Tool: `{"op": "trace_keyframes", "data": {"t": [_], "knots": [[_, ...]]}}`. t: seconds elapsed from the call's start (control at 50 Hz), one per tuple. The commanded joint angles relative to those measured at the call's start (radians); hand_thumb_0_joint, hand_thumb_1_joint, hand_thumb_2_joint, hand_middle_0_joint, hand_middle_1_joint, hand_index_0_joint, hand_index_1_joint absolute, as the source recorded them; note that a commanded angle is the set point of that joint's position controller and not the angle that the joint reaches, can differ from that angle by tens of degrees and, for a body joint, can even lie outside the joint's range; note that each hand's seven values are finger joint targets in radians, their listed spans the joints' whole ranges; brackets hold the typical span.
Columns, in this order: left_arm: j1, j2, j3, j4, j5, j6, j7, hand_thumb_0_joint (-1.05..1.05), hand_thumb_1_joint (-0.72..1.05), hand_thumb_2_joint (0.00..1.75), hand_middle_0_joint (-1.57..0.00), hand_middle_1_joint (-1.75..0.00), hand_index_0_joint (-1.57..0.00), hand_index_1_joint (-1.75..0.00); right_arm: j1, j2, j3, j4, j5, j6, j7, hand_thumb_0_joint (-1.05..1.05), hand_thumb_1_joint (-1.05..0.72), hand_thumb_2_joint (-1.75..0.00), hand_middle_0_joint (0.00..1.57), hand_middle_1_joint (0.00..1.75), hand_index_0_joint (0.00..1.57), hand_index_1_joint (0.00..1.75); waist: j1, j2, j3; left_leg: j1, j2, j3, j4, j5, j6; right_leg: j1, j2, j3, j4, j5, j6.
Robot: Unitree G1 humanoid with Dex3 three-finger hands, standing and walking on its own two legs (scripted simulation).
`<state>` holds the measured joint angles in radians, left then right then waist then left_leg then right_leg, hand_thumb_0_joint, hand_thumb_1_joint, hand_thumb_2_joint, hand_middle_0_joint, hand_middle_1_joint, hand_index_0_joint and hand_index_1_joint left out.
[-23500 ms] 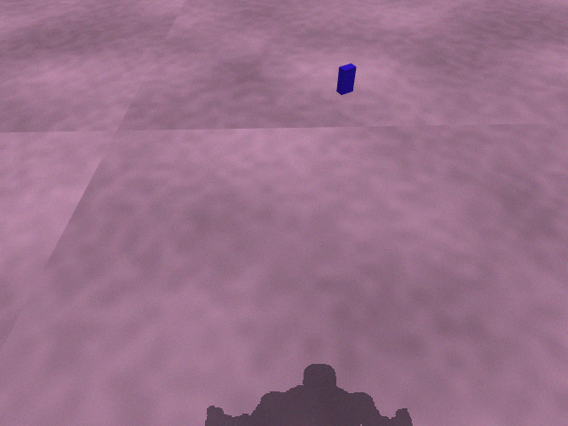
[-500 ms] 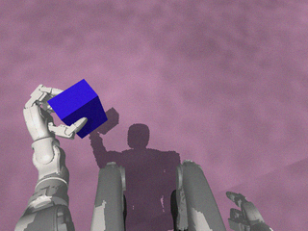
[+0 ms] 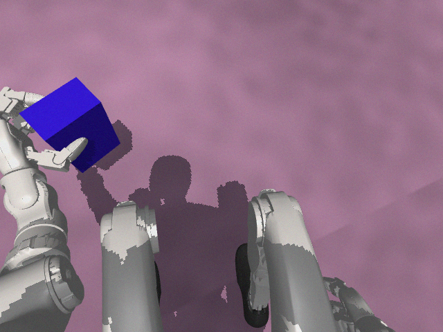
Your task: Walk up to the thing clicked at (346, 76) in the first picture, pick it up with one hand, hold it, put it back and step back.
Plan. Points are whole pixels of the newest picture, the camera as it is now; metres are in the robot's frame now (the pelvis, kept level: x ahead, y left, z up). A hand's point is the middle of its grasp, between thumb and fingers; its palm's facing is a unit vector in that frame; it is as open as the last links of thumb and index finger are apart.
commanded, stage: crouch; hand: left
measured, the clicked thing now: (79, 131) +0.46 +0.23 -0.08
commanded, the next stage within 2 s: lower in 0.64 s
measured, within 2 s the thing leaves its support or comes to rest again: rests again in 1.94 s
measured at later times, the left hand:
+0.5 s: hand (62, 141) +0.46 +0.28 -0.11, palm faces +0.36 -0.93 -0.01, open 9.9 cm
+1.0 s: hand (72, 147) +0.46 +0.28 -0.16, palm faces +0.38 -0.93 +0.00, open 9.9 cm
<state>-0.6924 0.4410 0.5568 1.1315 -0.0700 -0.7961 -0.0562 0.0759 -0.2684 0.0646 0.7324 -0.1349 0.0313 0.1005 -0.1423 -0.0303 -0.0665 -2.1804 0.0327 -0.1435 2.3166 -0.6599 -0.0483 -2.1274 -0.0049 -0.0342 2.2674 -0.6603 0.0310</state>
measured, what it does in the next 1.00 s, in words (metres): lowers itself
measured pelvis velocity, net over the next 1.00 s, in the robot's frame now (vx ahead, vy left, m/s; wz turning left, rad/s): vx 0.00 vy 0.01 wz -0.10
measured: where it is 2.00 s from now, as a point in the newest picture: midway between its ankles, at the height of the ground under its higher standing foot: (202, 307)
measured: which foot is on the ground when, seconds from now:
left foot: down 0.00-1.00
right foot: down 0.00-1.00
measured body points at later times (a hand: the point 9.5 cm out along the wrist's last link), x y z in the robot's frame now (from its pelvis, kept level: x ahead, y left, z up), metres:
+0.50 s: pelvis +0.00 +0.01 -0.04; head +0.22 +0.09 +0.34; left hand +0.43 +0.33 -0.11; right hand +0.12 -0.27 -0.14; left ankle +0.09 +0.14 -0.32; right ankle +0.11 -0.13 -0.32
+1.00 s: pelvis +0.00 +0.01 -0.06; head +0.23 +0.10 +0.31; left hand +0.44 +0.32 -0.16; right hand +0.11 -0.27 -0.15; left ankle +0.09 +0.14 -0.32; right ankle +0.11 -0.13 -0.32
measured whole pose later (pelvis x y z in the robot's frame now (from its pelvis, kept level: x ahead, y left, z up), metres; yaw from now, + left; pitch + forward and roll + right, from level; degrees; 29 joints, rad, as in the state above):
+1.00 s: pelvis +0.00 +0.01 -0.06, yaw -6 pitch +22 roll -11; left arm -0.66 0.62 0.63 1.22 -0.09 -0.89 -0.04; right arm -0.04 -0.34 0.27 0.64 -0.23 0.06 0.14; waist -0.22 -0.12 0.14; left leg -2.28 0.02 -0.27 2.57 -0.69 -0.05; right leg -2.18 0.04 -0.11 2.43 -0.65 0.07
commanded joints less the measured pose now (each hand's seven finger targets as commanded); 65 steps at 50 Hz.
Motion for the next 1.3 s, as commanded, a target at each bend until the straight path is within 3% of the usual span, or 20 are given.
{"op": "trace_keyframes", "data": {"t": [0.0,0.08,0.1,0.2,0.28,0.32,0.36,0.42,0.46,0.5,0.64,0.66,0.74,0.78,0.88,0.96,0.98,1.02,1.12,1.28], "knots": [[-0.281,0.247,0.036,-0.189,-0.023,-0.076,-0.009,0.00,-0.01,1.26,-1.25,-1.41,-1.27,-1.42,0.095,-0.234,-0.051,-0.067,-0.008,-0.016,-0.017,0.00,-0.92,-0.91,0.20,0.30,0.20,0.30,0.001,0.158,-0.621,0.348,-0.015,0.102,-0.228,0.008,0.058,0.355,0.035,-0.088,-0.228,0.069,-0.048],[-0.267,0.268,0.043,-0.180,-0.015,-0.071,-0.014,0.00,0.05,1.28,-1.25,-1.41,-1.27,-1.42,0.096,-0.252,-0.035,-0.077,-0.015,-0.009,-0.013,0.00,-0.91,-0.91,0.20,0.30,0.20,0.30,-0.008,0.188,-0.600,0.337,-0.012,0.083,-0.204,0.030,0.052,0.318,0.038,-0.105,-0.184,0.095,-0.052],[-0.255,0.296,0.060,-0.193,-0.015,-0.074,-0.013,0.00,0.03,1.26,-1.23,-1.40,-1.25,-1.40,0.087,-0.254,-0.033,-0.074,-0.016,-0.006,-0.012,0.00,-0.91,-0.91,0.20,0.30,0.20,0.30,0.006,0.186,-0.597,0.324,-0.011,0.084,-0.197,0.022,0.053,0.315,0.042,-0.104,-0.180,0.085,-0.052],[-0.268,0.291,0.044,-0.209,-0.023,-0.078,-0.021,0.00,0.05,1.26,-1.25,-1.41,-1.27,-1.41,0.080,-0.267,-0.018,-0.077,-0.027,-0.004,-0.009,0.00,-0.91,-0.91,0.20,0.30,0.20,0.30,-0.021,0.209,-0.569,0.308,-0.007,0.073,-0.159,0.010,0.053,0.294,0.049,-0.118,-0.154,0.089,-0.051],[-0.238,0.278,0.026,-0.207,-0.020,-0.080,-0.030,0.00,0.06,1.26,-1.24,-1.40,-1.26,-1.40,0.080,-0.280,-0.008,-0.074,-0.037,0.002,-0.005,0.00,-0.92,-0.91,0.20,0.30,0.20,0.30,-0.028,0.242,-0.554,0.333,-0.005,0.059,-0.146,0.053,0.044,0.273,0.050,-0.133,-0.123,0.127,-0.055],[-0.235,0.302,0.041,-0.220,-0.022,-0.082,-0.025,0.00,0.05,1.25,-1.25,-1.41,-1.27,-1.41,0.064,-0.289,-0.006,-0.076,-0.039,0.004,-0.003,0.00,-0.92,-0.91,0.20,0.30,0.20,0.30,-0.016,0.250,-0.536,0.332,-0.004,0.051,-0.148,0.037,0.042,0.242,0.050,-0.140,-0.113,0.112,-0.058],[-0.238,0.272,0.018,-0.223,-0.024,-0.086,-0.025,0.00,0.05,1.27,-1.26,-1.42,-1.28,-1.42,0.063,-0.294,0.001,-0.076,-0.046,0.009,0.001,0.00,-0.92,-0.91,0.20,0.30,0.20,0.30,-0.040,0.259,-0.529,0.344,-0.003,0.042,-0.132,0.063,0.040,0.246,0.050,-0.146,-0.098,0.141,-0.057],[-0.216,0.306,0.050,-0.225,-0.024,-0.093,-0.016,0.00,0.04,1.27,-1.26,-1.42,-1.28,-1.43,0.064,-0.305,0.006,-0.077,-0.054,0.012,0.005,0.00,-0.92,-0.91,0.20,0.30,0.20,0.30,-0.032,0.260,-0.545,0.358,-0.001,0.038,-0.111,0.103,0.038,0.258,0.052,-0.147,-0.087,0.173,-0.056],[-0.230,0.298,0.034,-0.230,-0.018,-0.100,-0.014,0.00,0.06,1.27,-1.28,-1.44,-1.30,-1.44,0.062,-0.306,0.014,-0.080,-0.061,0.016,0.010,0.00,-0.92,-0.91,0.20,0.30,0.20,0.30,-0.047,0.272,-0.532,0.343,-0.002,0.033,-0.105,0.096,0.038,0.259,0.051,-0.153,-0.079,0.171,-0.055],[-0.212,0.317,0.053,-0.223,-0.019,-0.098,-0.006,0.00,0.05,1.29,-1.29,-1.45,-1.31,-1.45,0.059,-0.309,0.020,-0.082,-0.061,0.017,0.011,0.00,-0.92,-0.91,0.20,0.30,0.20,0.30,-0.038,0.260,-0.529,0.335,0.000,0.032,-0.092,0.108,0.038,0.273,0.054,-0.151,-0.078,0.180,-0.056],[-0.207,0.312,0.037,-0.205,-0.030,-0.111,-0.010,0.00,0.08,1.30,-1.31,-1.46,-1.33,-1.46,0.029,-0.321,0.044,-0.094,-0.072,0.022,0.019,0.00,-0.92,-0.91,0.20,0.30,0.20,0.30,-0.065,0.247,-0.484,0.299,0.000,0.019,-0.071,0.065,0.041,0.260,0.057,-0.166,-0.069,0.151,-0.050],[-0.202,0.343,0.063,-0.214,-0.032,-0.112,-0.005,0.00,0.06,1.29,-1.30,-1.45,-1.32,-1.45,0.030,-0.325,0.042,-0.098,-0.071,0.021,0.018,0.00,-0.92,-0.91,0.20,0.30,0.20,0.30,-0.051,0.256,-0.498,0.304,0.000,0.022,-0.067,0.074,0.041,0.268,0.059,-0.162,-0.067,0.157,-0.052],[-0.180,0.348,0.050,-0.195,-0.024,-0.114,-0.007,0.00,0.02,1.26,-1.30,-1.47,-1.33,-1.47,0.013,-0.331,0.053,-0.103,-0.078,0.026,0.020,0.00,-0.93,-0.91,0.20,0.30,0.20,0.30,-0.057,0.268,-0.480,0.302,0.002,0.016,-0.063,0.076,0.038,0.254,0.061,-0.172,-0.054,0.159,-0.053],[-0.182,0.327,0.044,-0.149,-0.031,-0.117,-0.002,0.00,0.02,1.28,-1.31,-1.49,-1.34,-1.48,0.006,-0.333,0.066,-0.112,-0.078,0.025,0.023,0.00,-0.92,-0.91,0.20,0.30,0.20,0.30,-0.081,0.236,-0.437,0.264,0.001,0.007,-0.059,0.046,0.042,0.250,0.061,-0.181,-0.056,0.138,-0.051],[-0.196,0.386,0.077,-0.097,-0.046,-0.154,0.010,0.00,0.03,1.26,-1.29,-1.47,-1.32,-1.46,-0.016,-0.346,0.098,-0.117,-0.093,0.022,0.023,0.00,-0.92,-0.91,0.20,0.30,0.20,0.30,-0.090,0.212,-0.436,0.244,0.006,0.002,-0.014,0.057,0.048,0.296,0.070,-0.182,-0.052,0.157,-0.044],[-0.208,0.444,0.088,-0.072,-0.024,-0.187,0.011,0.00,0.01,1.25,-1.27,-1.45,-1.31,-1.44,-0.040,-0.361,0.119,-0.128,-0.111,0.026,0.022,0.00,-0.92,-0.91,0.20,0.30,0.20,0.30,-0.096,0.245,-0.413,0.277,0.013,-0.011,-0.019,0.057,0.041,0.277,0.074,-0.195,-0.041,0.151,-0.046],[-0.205,0.430,0.075,-0.061,-0.022,-0.195,0.008,0.00,0.04,1.25,-1.28,-1.45,-1.31,-1.44,-0.045,-0.366,0.127,-0.130,-0.116,0.026,0.022,0.00,-0.92,-0.90,0.20,0.30,0.20,0.30,-0.110,0.254,-0.401,0.287,0.015,-0.015,-0.021,0.064,0.038,0.278,0.072,-0.202,-0.036,0.156,-0.046],[-0.194,0.457,0.103,-0.048,-0.032,-0.210,0.006,0.00,0.03,1.23,-1.28,-1.44,-1.31,-1.43,-0.055,-0.375,0.139,-0.135,-0.124,0.024,0.024,0.00,-0.92,-0.91,0.20,0.30,0.20,0.30,-0.105,0.258,-0.409,0.291,0.016,-0.021,-0.015,0.064,0.036,0.295,0.074,-0.209,-0.032,0.160,-0.044],[-0.184,0.488,0.113,-0.022,-0.028,-0.228,0.015,0.00,0.04,1.23,-1.26,-1.43,-1.29,-1.42,-0.068,-0.398,0.160,-0.137,-0.142,0.027,0.025,0.00,-0.92,-0.91,0.20,0.30,0.20,0.30,-0.117,0.307,-0.391,0.328,0.022,-0.035,-0.011,0.104,0.025,0.295,0.076,-0.223,-0.012,0.197,-0.046],[-0.187,0.501,0.096,0.004,-0.025,-0.252,0.027,0.00,-0.02,1.22,-1.24,-1.42,-1.27,-1.41,-0.091,-0.416,0.185,-0.142,-0.163,0.032,0.026,0.00,-0.92,-0.91,0.20,0.30,0.20,0.30,-0.146,0.320,-0.359,0.346,0.028,-0.054,0.004,0.116,0.020,0.296,0.079,-0.243,-0.004,0.216,-0.044]]}}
